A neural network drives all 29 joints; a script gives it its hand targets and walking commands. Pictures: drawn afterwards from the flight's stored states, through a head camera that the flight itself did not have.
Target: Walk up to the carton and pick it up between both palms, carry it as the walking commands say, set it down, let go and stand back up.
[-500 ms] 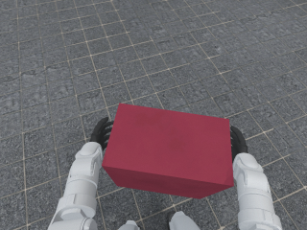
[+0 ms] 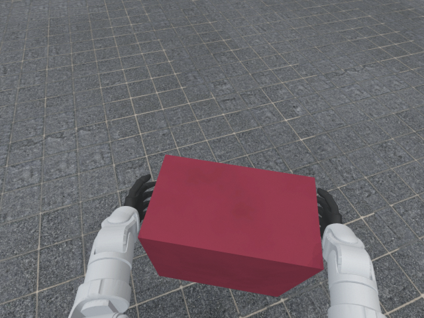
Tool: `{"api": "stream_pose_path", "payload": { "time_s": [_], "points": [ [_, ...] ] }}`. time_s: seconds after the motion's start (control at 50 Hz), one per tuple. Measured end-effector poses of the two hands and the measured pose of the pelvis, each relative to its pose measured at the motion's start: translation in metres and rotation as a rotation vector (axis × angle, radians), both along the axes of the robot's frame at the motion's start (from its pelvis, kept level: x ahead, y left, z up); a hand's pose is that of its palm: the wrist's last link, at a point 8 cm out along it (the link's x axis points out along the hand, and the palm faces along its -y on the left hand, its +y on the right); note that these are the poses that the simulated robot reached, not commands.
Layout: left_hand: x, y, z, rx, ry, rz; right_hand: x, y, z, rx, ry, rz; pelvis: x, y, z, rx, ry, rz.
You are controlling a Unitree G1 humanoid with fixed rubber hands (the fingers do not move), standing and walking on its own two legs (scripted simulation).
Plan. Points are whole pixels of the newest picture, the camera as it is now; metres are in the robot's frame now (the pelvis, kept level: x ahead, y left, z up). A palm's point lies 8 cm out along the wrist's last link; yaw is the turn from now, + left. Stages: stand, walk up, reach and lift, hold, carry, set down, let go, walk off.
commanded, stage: reach and lift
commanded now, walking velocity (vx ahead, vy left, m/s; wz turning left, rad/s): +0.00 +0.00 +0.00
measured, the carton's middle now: (227, 232) +0.31 -0.04 -0.08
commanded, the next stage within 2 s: none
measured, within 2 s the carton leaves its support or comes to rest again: neither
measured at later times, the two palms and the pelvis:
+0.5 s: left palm (124, 208) +0.32 +0.16 +0.05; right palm (343, 221) +0.27 -0.23 +0.05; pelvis +0.02 +0.00 +0.01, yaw +0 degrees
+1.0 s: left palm (110, 219) +0.29 +0.18 +0.05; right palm (328, 213) +0.28 -0.21 +0.05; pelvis +0.01 -0.01 +0.01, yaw -1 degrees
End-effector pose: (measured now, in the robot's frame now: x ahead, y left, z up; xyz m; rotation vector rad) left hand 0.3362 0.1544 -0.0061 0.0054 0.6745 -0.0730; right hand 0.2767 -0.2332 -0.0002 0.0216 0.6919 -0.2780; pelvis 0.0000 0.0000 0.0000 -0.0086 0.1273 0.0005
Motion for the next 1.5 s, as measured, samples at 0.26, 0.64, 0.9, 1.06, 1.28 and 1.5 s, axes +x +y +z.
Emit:
{"api": "stream_pose_path", "payload": {
  "time_s": [0.26,0.64,0.9,1.06,1.28,1.5],
  "points": [
    [-0.007,0.0,0.035,-0.007,-0.04,0.003,-0.007,0.0,0.036,-0.003,-0.04,-0.001,0.012,0.002,0.006,0.001,-0.111,-0.006],
    [-0.032,0.01,0.054,-0.012,-0.049,0.083,-0.008,0.006,0.051,0.008,-0.05,0.062,0.016,0.0,0.007,-0.002,-0.208,-0.015],
    [-0.039,0.023,0.052,-0.009,-0.045,0.141,0.007,0.018,0.05,-0.004,-0.042,0.129,0.012,-0.005,0.007,0.003,-0.205,-0.01],
    [-0.043,0.024,0.05,-0.007,-0.038,0.157,0.008,0.019,0.047,-0.005,-0.034,0.145,0.011,-0.006,0.007,0.004,-0.198,-0.017],
    [-0.047,0.026,0.051,-0.003,-0.042,0.17,0.01,0.021,0.047,-0.011,-0.036,0.164,0.012,-0.008,0.008,0.005,-0.192,-0.021],
    [-0.053,0.025,0.052,0.002,-0.04,0.172,0.005,0.02,0.046,-0.006,-0.033,0.165,0.01,-0.01,0.007,0.005,-0.199,-0.018]
  ]
}}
